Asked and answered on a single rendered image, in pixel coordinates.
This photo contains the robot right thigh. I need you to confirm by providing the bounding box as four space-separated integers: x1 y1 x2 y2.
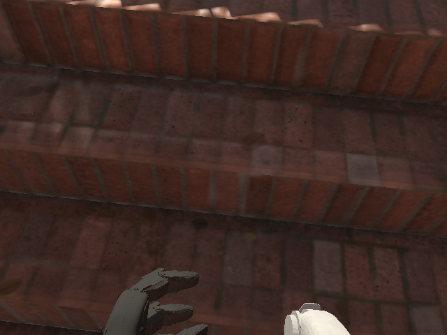
284 309 350 335

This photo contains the robot right shin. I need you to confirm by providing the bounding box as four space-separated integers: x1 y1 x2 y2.
299 303 321 313

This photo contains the robot left hand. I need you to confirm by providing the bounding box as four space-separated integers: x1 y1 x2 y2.
101 268 208 335

